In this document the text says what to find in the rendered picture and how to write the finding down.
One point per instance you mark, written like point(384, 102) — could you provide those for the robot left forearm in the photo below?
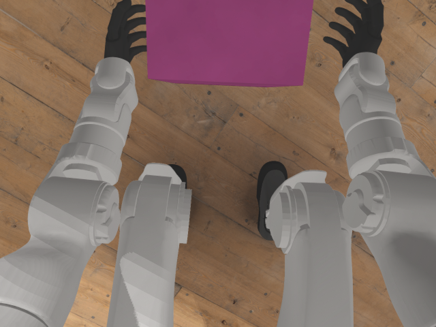
point(100, 133)

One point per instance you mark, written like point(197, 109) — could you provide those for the left robot thigh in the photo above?
point(144, 275)

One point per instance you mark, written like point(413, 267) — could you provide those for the robot left hand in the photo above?
point(118, 39)

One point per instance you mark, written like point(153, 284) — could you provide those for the carton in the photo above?
point(246, 43)

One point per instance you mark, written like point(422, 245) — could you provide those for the robot left upper arm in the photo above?
point(70, 218)

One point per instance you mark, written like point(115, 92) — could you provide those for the robot right hand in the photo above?
point(367, 36)

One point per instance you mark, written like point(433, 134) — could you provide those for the robot right upper arm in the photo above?
point(395, 213)

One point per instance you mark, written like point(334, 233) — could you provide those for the robot right forearm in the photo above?
point(372, 130)

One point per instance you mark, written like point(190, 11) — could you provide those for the left robot shin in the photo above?
point(130, 198)

